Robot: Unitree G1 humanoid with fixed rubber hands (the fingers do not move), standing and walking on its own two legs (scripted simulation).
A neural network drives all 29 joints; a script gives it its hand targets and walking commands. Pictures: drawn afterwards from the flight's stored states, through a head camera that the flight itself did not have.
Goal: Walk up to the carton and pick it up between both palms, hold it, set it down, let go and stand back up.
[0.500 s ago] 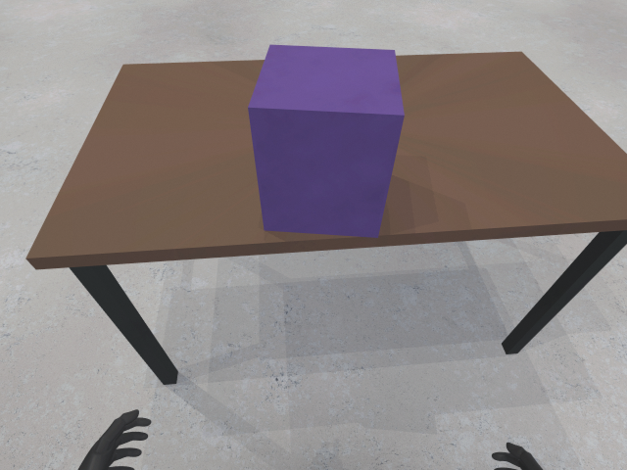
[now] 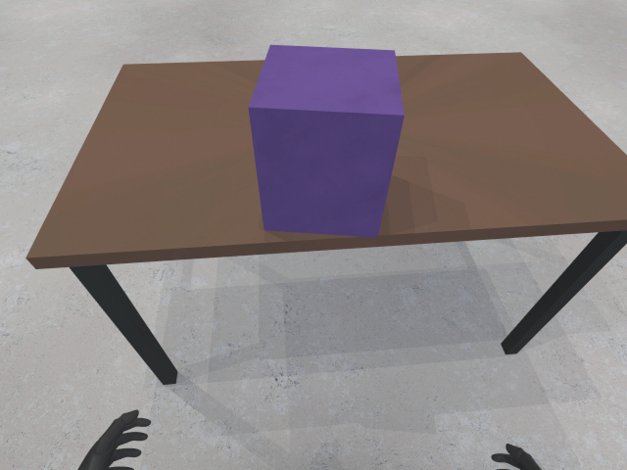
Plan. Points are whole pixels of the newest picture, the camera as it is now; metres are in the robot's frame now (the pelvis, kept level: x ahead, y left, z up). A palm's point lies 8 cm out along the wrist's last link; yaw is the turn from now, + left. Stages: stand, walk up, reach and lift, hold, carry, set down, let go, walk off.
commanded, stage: walk up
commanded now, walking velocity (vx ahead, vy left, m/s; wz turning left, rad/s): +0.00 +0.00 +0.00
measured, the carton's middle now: (326, 144) +0.62 +0.00 +0.07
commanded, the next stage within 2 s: none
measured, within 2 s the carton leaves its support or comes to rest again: neither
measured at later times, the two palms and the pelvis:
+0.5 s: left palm out of the picture +0.12 +0.29 -0.07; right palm out of the picture +0.14 -0.33 -0.10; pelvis +0.05 -0.03 +0.00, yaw +3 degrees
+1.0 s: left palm (158, 426) +0.19 +0.23 -0.10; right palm (598, 443) +0.20 -0.39 -0.12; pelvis +0.12 -0.08 -0.02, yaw +5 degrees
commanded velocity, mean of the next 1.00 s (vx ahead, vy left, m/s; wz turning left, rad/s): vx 0.00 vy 0.00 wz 0.00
